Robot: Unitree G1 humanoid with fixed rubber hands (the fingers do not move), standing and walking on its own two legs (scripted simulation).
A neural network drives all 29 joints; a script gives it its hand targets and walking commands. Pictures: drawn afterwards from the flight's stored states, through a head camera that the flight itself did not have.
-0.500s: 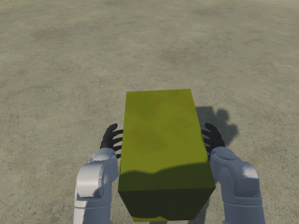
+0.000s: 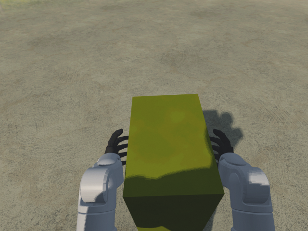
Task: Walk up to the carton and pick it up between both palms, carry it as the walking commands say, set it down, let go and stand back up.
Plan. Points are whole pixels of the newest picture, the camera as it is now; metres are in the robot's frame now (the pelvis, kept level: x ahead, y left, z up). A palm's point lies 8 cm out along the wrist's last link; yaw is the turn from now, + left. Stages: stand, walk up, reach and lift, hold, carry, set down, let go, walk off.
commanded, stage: carry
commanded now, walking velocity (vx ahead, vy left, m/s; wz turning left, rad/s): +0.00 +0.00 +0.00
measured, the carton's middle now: (167, 165) +0.28 +0.00 +0.03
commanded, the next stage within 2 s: none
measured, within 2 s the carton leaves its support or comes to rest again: neither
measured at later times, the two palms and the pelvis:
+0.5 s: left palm (104, 151) +0.27 +0.16 +0.10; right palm (213, 151) +0.28 -0.10 +0.10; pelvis +0.02 +0.02 +0.00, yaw +1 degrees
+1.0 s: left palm (68, 168) +0.24 +0.25 +0.07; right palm (173, 155) +0.29 -0.01 +0.07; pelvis +0.01 +0.07 -0.01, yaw +10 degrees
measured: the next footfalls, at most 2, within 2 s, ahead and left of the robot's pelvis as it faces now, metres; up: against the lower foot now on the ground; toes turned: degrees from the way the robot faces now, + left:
right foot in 1.20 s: +0.05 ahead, -0.04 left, +0.00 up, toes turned +8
left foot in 1.52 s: -0.03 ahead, +0.36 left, +0.00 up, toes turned +38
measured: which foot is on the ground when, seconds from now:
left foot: down 0.00-1.00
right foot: down 0.00-0.86, up 0.88-1.00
